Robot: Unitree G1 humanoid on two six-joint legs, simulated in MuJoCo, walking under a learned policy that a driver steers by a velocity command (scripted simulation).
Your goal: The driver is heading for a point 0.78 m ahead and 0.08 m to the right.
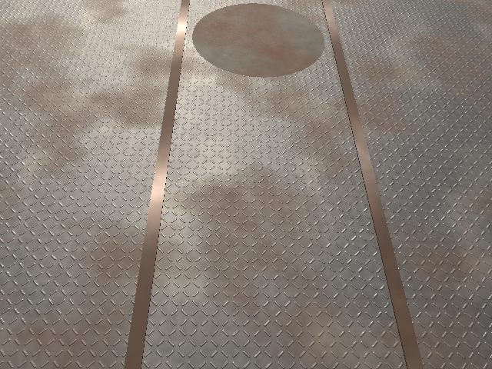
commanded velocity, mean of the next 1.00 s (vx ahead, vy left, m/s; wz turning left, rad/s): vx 0.50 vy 0.00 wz -0.14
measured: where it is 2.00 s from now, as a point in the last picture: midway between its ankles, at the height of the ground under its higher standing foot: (292, 281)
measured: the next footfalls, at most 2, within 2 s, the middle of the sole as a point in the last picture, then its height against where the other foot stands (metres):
right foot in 0.36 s outside the picture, level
left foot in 0.92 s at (274, 316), level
